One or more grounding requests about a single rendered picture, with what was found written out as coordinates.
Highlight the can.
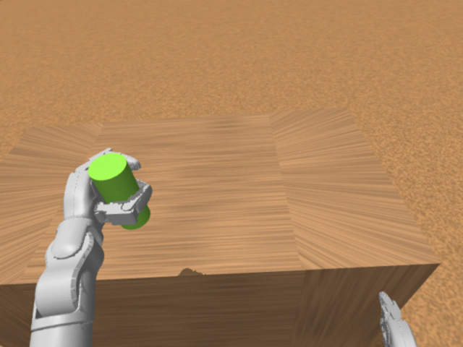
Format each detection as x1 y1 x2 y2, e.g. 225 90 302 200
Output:
88 153 150 230

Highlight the left robot hand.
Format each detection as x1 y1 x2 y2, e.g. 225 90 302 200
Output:
64 148 153 230

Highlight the right robot hand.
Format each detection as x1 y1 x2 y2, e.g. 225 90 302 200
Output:
379 291 418 347

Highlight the left robot arm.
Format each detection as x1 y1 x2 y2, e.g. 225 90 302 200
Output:
30 218 104 347

